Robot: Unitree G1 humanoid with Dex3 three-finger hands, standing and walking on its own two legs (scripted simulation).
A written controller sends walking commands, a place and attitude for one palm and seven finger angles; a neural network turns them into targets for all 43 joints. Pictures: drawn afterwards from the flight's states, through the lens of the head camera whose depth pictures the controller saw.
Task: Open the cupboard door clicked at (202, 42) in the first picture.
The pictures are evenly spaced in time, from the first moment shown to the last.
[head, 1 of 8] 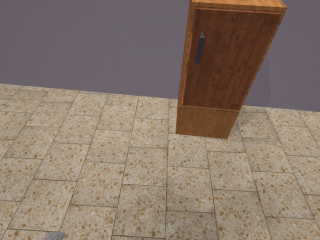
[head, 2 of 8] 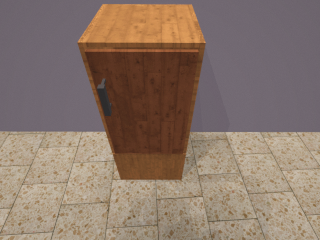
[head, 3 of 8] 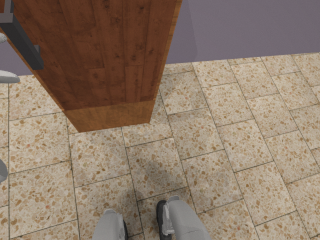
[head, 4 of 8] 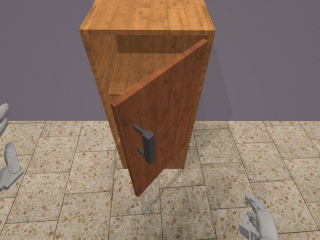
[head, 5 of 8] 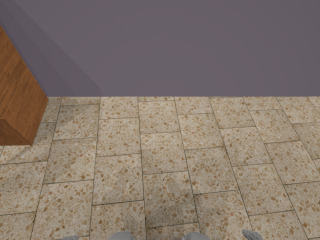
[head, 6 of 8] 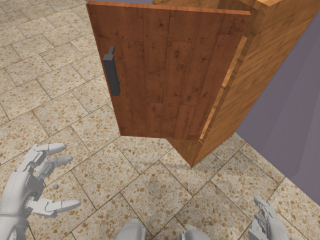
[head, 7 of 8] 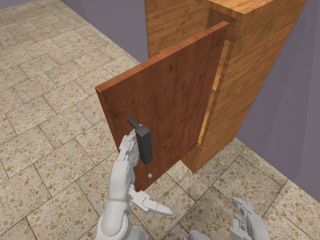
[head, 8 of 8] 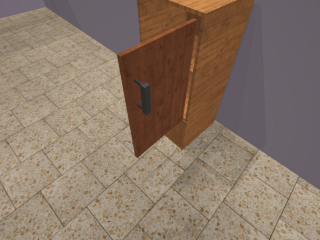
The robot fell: no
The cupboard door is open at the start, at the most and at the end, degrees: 0 92 92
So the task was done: yes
